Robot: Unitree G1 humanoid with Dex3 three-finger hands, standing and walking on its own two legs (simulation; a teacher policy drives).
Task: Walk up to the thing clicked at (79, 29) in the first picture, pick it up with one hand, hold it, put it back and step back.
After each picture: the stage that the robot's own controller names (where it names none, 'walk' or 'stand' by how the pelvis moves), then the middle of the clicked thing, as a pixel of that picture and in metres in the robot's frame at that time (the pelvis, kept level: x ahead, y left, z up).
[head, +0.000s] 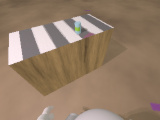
stand; (77, 28) +0.90 +0.18 +0.07
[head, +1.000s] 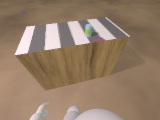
walk; (88, 30) +0.84 +0.10 +0.09
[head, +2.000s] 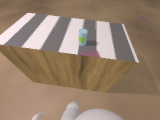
walk; (82, 37) +0.60 +0.17 +0.10
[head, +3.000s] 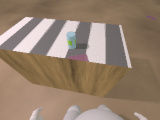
stand; (71, 40) +0.56 +0.19 +0.11
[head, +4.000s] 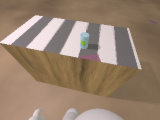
stand; (84, 41) +0.59 +0.09 +0.09
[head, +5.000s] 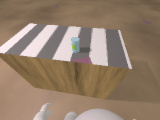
stand; (75, 45) +0.57 +0.15 +0.09
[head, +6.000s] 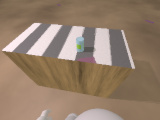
stand; (80, 44) +0.60 +0.12 +0.07
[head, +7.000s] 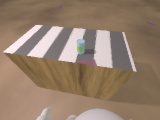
stand; (80, 46) +0.58 +0.12 +0.07
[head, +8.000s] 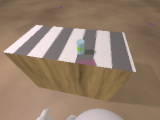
stand; (80, 47) +0.58 +0.12 +0.07
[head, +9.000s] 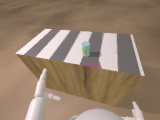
rise first; (85, 49) +0.57 +0.10 +0.07
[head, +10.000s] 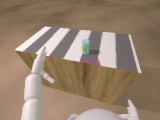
go down; (85, 46) +0.60 +0.09 +0.08
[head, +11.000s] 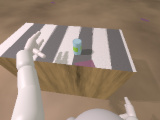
go down; (77, 47) +0.55 +0.10 +0.08
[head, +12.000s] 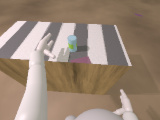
close in; (72, 44) +0.57 +0.11 +0.09
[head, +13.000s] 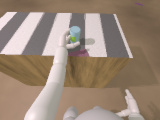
close; (75, 36) +0.57 +0.07 +0.12
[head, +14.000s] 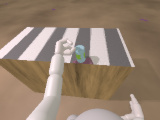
lift; (80, 54) +0.47 +0.07 +0.11
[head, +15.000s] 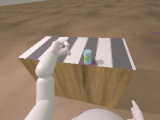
lift; (87, 57) +0.53 +0.06 +0.09
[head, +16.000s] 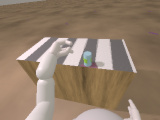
hold; (87, 59) +0.50 +0.06 +0.09
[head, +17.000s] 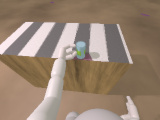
stand; (80, 50) +0.50 +0.07 +0.10
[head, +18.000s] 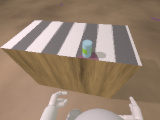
crouch; (87, 49) +0.50 +0.05 +0.12
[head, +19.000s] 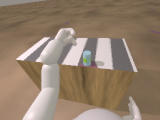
crouch; (87, 58) +0.50 +0.05 +0.10
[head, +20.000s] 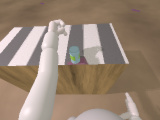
lower; (74, 55) +0.46 +0.07 +0.09
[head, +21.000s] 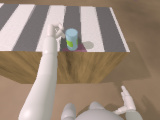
lower; (72, 40) +0.51 +0.07 +0.13
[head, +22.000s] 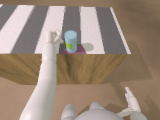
lower; (71, 42) +0.49 +0.07 +0.13
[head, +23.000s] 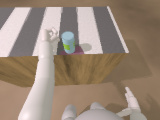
lower; (68, 43) +0.49 +0.08 +0.13
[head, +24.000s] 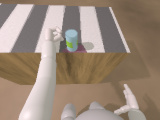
loosen; (71, 41) +0.50 +0.07 +0.13
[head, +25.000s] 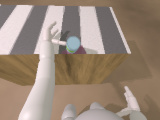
withdraw; (72, 45) +0.45 +0.06 +0.14
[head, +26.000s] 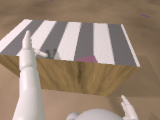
sink last; (86, 115) +0.15 -0.02 -0.66
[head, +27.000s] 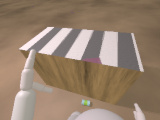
stand; (85, 102) +0.38 +0.09 -0.73
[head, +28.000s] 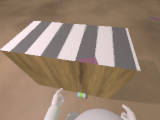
stand; (81, 95) +0.40 +0.09 -0.73
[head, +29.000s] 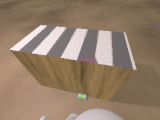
stand; (82, 96) +0.44 +0.10 -0.75
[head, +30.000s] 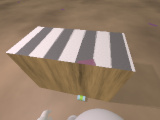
stand; (81, 97) +0.42 +0.11 -0.75
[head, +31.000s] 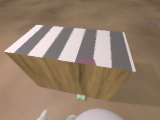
stand; (80, 97) +0.41 +0.10 -0.75
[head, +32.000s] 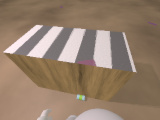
stand; (80, 97) +0.41 +0.10 -0.75
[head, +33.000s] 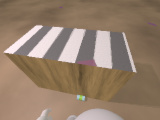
stand; (80, 97) +0.41 +0.10 -0.75
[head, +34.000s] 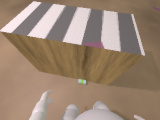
walk; (82, 81) +0.50 +0.05 -0.72
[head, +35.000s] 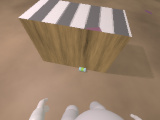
walk; (82, 69) +0.76 +0.07 -0.74
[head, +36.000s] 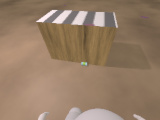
stand; (84, 63) +1.06 +0.16 -0.73
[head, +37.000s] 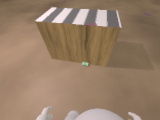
stand; (85, 64) +1.01 +0.10 -0.74
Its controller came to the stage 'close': yes
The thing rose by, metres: 0.01
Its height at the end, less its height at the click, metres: -0.82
